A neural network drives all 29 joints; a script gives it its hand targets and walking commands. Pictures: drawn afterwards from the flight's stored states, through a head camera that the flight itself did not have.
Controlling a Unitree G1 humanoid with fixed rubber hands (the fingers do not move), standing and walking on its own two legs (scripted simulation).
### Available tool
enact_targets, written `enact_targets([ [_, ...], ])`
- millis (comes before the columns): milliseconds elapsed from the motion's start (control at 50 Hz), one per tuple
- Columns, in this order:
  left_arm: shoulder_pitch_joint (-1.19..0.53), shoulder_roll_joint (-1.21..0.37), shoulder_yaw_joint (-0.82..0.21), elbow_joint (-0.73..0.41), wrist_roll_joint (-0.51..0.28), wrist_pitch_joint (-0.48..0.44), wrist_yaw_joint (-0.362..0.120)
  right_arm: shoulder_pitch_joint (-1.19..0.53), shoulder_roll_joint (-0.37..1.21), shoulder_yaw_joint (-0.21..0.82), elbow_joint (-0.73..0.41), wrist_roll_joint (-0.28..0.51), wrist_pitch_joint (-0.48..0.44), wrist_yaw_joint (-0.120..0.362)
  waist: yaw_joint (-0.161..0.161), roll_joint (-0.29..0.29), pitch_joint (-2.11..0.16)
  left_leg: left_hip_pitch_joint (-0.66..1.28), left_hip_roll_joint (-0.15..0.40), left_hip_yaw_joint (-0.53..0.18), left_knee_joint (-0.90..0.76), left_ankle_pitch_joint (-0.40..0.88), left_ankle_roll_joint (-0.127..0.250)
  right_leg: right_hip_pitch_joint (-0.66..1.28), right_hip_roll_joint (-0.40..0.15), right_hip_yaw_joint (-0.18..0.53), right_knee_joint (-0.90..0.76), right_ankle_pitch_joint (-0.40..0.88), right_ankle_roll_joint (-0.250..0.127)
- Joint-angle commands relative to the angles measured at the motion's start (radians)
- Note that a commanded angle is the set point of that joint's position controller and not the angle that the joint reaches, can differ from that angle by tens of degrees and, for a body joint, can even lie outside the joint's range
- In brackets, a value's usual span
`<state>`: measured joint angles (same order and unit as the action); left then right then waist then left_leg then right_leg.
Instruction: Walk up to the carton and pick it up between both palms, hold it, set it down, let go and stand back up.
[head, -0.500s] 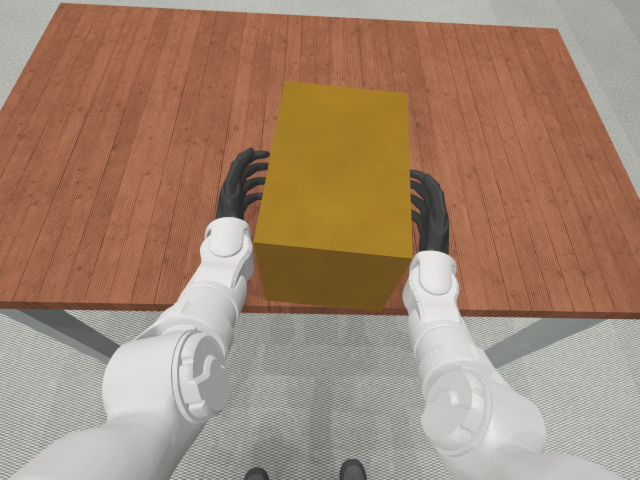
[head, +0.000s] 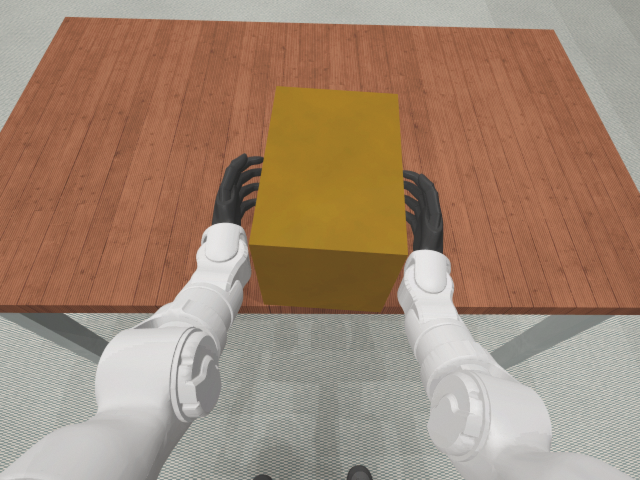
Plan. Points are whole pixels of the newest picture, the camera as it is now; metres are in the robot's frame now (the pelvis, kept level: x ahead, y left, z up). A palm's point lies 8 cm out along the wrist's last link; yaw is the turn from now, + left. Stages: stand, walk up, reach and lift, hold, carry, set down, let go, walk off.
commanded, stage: reach and lift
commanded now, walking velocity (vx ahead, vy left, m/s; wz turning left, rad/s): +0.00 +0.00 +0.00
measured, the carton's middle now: (329, 201) +0.46 -0.03 +0.02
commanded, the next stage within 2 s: none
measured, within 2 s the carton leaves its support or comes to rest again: leaves its support in 0.34 s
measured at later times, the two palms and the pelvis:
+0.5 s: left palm (198, 220) +0.40 +0.13 +0.08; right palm (414, 238) +0.38 -0.13 +0.05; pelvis -0.01 +0.01 -0.01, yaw +2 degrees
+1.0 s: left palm (174, 185) +0.38 +0.12 +0.17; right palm (444, 204) +0.35 -0.13 +0.15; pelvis -0.05 +0.01 +0.01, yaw +1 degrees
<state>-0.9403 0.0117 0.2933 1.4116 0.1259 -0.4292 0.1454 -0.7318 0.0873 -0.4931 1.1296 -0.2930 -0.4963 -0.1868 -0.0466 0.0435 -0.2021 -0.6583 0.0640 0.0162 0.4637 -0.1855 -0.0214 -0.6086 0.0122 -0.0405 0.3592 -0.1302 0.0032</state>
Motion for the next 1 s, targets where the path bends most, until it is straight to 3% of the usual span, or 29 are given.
enact_targets([
  [0, -0.609, -0.646, -0.252, -0.143, 0.058, -0.069, -0.17, -0.702, 0.622, 0.486, -0.039, -0.09, -0.004, 0.185, 0.013, -0.018, -0.88, 0.252, -0.071, 0.028, 0.042, 0.429, -0.036, 0.66, 0.02, 0.001, 0.152, 0.774, 0.02],
  [80, -0.676, -0.672, -0.318, -0.213, 0.019, -0.062, -0.159, -0.761, 0.624, 0.524, -0.048, -0.014, 0.02, 0.183, 0.003, 0.036, -0.89, 0.32, -0.067, 0.007, 0.078, 0.489, -0.058, 0.56, 0.041, -0.014, 0.15, 0.686, 0.008],
  [140, -0.679, -0.691, -0.374, -0.271, -0.039, -0.055, -0.15, -0.765, 0.646, 0.605, -0.137, 0.05, 0.05, 0.184, 0.012, 0.027, -0.959, 0.318, -0.069, -0.013, 0.105, 0.483, -0.054, 0.554, 0.05, -0.005, 0.173, 0.722, 0.012],
  [240, -0.74, -0.769, -0.512, -0.407, -0.145, -0.019, -0.133, -0.838, 0.654, 0.674, -0.259, 0.136, 0.103, 0.177, -0.031, 0.06, -0.995, 0.347, -0.07, -0.052, 0.15, 0.51, -0.074, 0.484, 0.067, -0.011, 0.187, 0.652, 0.008],
  [260, -0.718, -0.763, -0.511, -0.42, -0.155, -0.009, -0.129, -0.841, 0.632, 0.703, -0.281, 0.165, 0.124, 0.18, -0.011, 0.056, -0.99, 0.354, -0.076, -0.047, 0.161, 0.513, -0.074, 0.46, 0.066, -0.007, 0.197, 0.656, 0.012],
  [320, -0.697, -0.808, -0.592, -0.598, -0.201, 0.026, -0.12, -0.789, 0.681, 0.808, -0.416, 0.246, 0.167, 0.157, -0.041, 0.027, -1.045, 0.417, -0.071, -0.081, 0.199, 0.623, -0.072, 0.509, 0.081, -0.011, 0.219, 0.749, 0.026],
  [360, -0.745, -0.828, -0.605, -0.694, -0.211, 0.061, -0.118, -0.836, 0.697, 0.865, -0.525, 0.3, 0.217, 0.152, -0.021, 0.001, -1.021, 0.396, -0.078, -0.083, 0.187, 0.562, -0.067, 0.531, 0.078, 0.011, 0.213, 0.691, 0.035],
  [400, -0.767, -0.845, -0.644, -0.747, -0.224, 0.106, -0.121, -0.853, 0.708, 0.877, -0.558, 0.312, 0.254, 0.141, -0.041, -0.014, -0.987, 0.385, -0.078, -0.093, 0.174, 0.529, -0.06, 0.526, 0.065, 0.02, 0.211, 0.671, 0.04],
  [440, -0.706, -0.86, -0.67, -0.872, -0.225, 0.167, -0.123, -0.838, 0.729, 0.931, -0.695, 0.347, 0.298, 0.121, -0.034, -0.055, -0.966, 0.425, -0.081, -0.091, 0.167, 0.573, -0.051, 0.585, 0.057, 0.042, 0.2, 0.752, 0.054],
  [460, -0.659, -0.86, -0.685, -0.866, -0.218, 0.207, -0.124, -0.847, 0.703, 0.932, -0.757, 0.354, 0.319, 0.107, -0.057, -0.073, -0.95, 0.449, -0.083, -0.097, 0.153, 0.59, -0.051, 0.599, 0.059, 0.035, 0.176, 0.751, 0.054],
  [500, -0.695, -0.854, -0.673, -0.853, -0.214, 0.274, -0.124, -0.933, 0.66, 0.886, -0.763, 0.348, 0.351, 0.113, -0.065, -0.071, -0.881, 0.445, -0.076, -0.108, 0.117, 0.478, -0.039, 0.534, 0.05, 0.042, 0.144, 0.577, 0.046],
  [520, -0.68, -0.841, -0.663, -0.914, -0.211, 0.313, -0.129, -0.959, 0.671, 0.911, -0.841, 0.354, 0.389, 0.105, -0.05, -0.11, -0.838, 0.476, -0.072, -0.101, 0.093, 0.421, -0.024, 0.52, 0.048, 0.048, 0.108, 0.478, 0.046],
  [540, -0.704, -0.815, -0.621, -0.892, -0.205, 0.367, -0.138, -1.002, 0.679, 0.871, -0.81, 0.335, 0.434, 0.094, -0.051, -0.158, -0.745, 0.503, -0.07, -0.088, 0.059, 0.291, -0.001, 0.484, 0.031, 0.048, 0.061, 0.334, 0.045],
  [560, -0.73, -0.801, -0.587, -0.861, -0.188, 0.406, -0.15, -0.99, 0.671, 0.828, -0.801, 0.308, 0.462, 0.091, -0.055, -0.147, -0.685, 0.496, -0.07, -0.079, 0.042, 0.259, -0.005, 0.481, 0.029, 0.04, 0.059, 0.288, 0.047],
  [580, -0.73, -0.789, -0.563, -0.896, -0.184, 0.449, -0.154, -1.006, 0.677, 0.832, -0.784, 0.325, 0.493, 0.095, -0.031, -0.15, -0.643, 0.513, -0.058, -0.082, 0.036, 0.274, 0.003, 0.503, 0.032, 0.039, 0.055, 0.279, 0.039],
  [640, -0.799, -0.807, -0.564, -0.845, -0.16, 0.535, -0.171, -1.028, 0.584, 0.713, -0.689, 0.329, 0.549, 0.094, -0.075, -0.069, -0.552, 0.522, -0.063, -0.084, -0.016, 0.261, -0.019, 0.51, 0.047, 0.022, 0.009, 0.205, 0.013],
  [680, -0.826, -0.855, -0.54, -0.817, -0.141, 0.559, -0.159, -1.087, 0.552, 0.633, -0.667, 0.325, 0.551, 0.111, -0.071, 0.003, -0.567, 0.578, -0.058, -0.078, -0.016, 0.327, -0.047, 0.499, 0.054, 0.012, -0.01, 0.193, -0.01],
  [700, -0.817, -0.853, -0.522, -0.775, -0.133, 0.572, -0.163, -1.1, 0.543, 0.609, -0.684, 0.317, 0.553, 0.114, -0.077, -0.003, -0.573, 0.577, -0.065, -0.075, -0.022, 0.278, -0.041, 0.492, 0.048, 0.017, -0.025, 0.17, -0.013],
  [740, -0.845, -0.881, -0.488, -0.743, -0.11, 0.589, -0.156, -1.143, 0.531, 0.548, -0.626, 0.297, 0.557, 0.13, -0.074, 0.048, -0.546, 0.581, -0.067, -0.065, -0.048, 0.208, -0.049, 0.449, 0.048, 0.008, -0.047, 0.094, -0.029],
  [780, -0.86, -0.832, -0.369, -0.684, -0.038, 0.606, -0.164, -1.094, 0.529, 0.48, -0.487, 0.271, 0.575, 0.142, -0.034, 0.077, -0.469, 0.582, -0.071, -0.038, -0.085, 0.111, -0.04, 0.449, 0.036, 0.002, -0.062, 0.018, -0.037],
  [800, -0.831, -0.836, -0.354, -0.635, -0.024, 0.622, -0.165, -1.135, 0.522, 0.456, -0.507, 0.25, 0.567, 0.155, -0.019, 0.08, -0.451, 0.569, -0.068, -0.028, -0.099, 0.082, -0.042, 0.452, 0.034, -0.001, -0.068, 0.006, -0.04],
  [820, -0.866, -0.859, -0.374, -0.671, -0.046, 0.622, -0.165, -1.112, 0.507, 0.442, -0.484, 0.257, 0.562, 0.164, -0.034, 0.114, -0.493, 0.607, -0.062, -0.027, -0.097, 0.112, -0.057, 0.456, 0.039, -0.006, -0.065, 0.035, -0.043],
  [840, -0.821, -0.793, -0.29, -0.598, 0.014, 0.632, -0.174, -1.112, 0.505, 0.445, -0.443, 0.257, 0.572, 0.17, 0.011, 0.08, -0.432, 0.567, -0.079, -0.009, -0.118, 0.041, -0.027, 0.494, 0.03, 0.004, -0.085, 0.002, -0.036],
  [860, -0.826, -0.793, -0.274, -0.563, 0.018, 0.635, -0.173, -1.098, 0.482, 0.377, -0.412, 0.236, 0.571, 0.181, -0.013, 0.104, -0.437, 0.554, -0.074, -0.007, -0.142, -0.012, -0.04, 0.481, 0.032, 0.001, -0.095, -0.036, -0.042],
  [880, -0.816, -0.806, -0.26, -0.532, 0.031, 0.64, -0.176, -1.135, 0.481, 0.345, -0.412, 0.217, 0.557, 0.186, 0.009, 0.106, -0.458, 0.554, -0.076, -0.004, -0.149, 0.0, -0.037, 0.474, 0.026, -0.002, -0.094, -0.024, -0.045],
  [900, -0.795, -0.808, -0.281, -0.562, 0.021, 0.649, -0.172, -1.116, 0.477, 0.357, -0.407, 0.235, 0.555, 0.189, 0.0, 0.132, -0.467, 0.571, -0.073, -0.006, -0.15, 0.002, -0.045, 0.472, 0.033, -0.005, -0.101, -0.026, -0.049],
  [920, -0.804, -0.802, -0.253, -0.53, 0.031, 0.642, -0.181, -1.133, 0.47, 0.342, -0.423, 0.21, 0.548, 0.192, -0.001, 0.089, -0.482, 0.554, -0.078, 0.004, -0.155, -0.027, -0.031, 0.495, 0.032, 0.003, -0.104, -0.026, -0.043],
  [960, -0.86, -0.849, -0.338, -0.667, -0.017, 0.624, -0.158, -1.11, 0.487, 0.376, -0.418, 0.233, 0.532, 0.203, -0.009, 0.141, -0.575, 0.629, -0.067, -0.007, -0.134, 0.075, -0.064, 0.493, 0.045, -0.006, -0.094, 0.041, -0.055],
  [980, -0.851, -0.834, -0.324, -0.637, -0.007, 0.623, -0.154, -1.103, 0.467, 0.367, -0.404, 0.23, 0.534, 0.206, -0.018, 0.123, -0.543, 0.623, -0.073, -0.005, -0.129, 0.077, -0.06, 0.489, 0.046, -0.007, -0.097, 0.048, -0.05],
])
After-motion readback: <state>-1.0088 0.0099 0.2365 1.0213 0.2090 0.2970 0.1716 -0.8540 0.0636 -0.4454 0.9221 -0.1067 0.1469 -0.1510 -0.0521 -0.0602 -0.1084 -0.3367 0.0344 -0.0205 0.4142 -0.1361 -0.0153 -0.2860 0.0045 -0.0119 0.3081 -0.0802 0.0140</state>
